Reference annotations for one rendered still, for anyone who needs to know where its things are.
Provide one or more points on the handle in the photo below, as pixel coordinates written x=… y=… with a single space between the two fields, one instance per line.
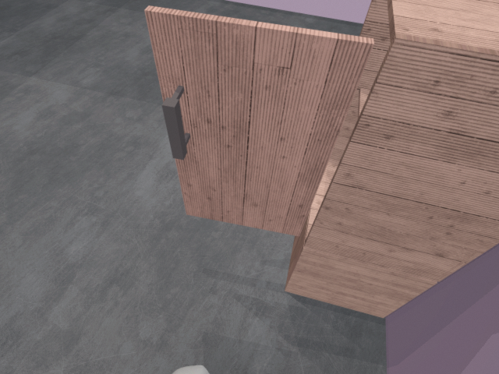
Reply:
x=173 y=120

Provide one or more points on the cupboard door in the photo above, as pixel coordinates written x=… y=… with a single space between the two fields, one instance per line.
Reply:
x=264 y=105

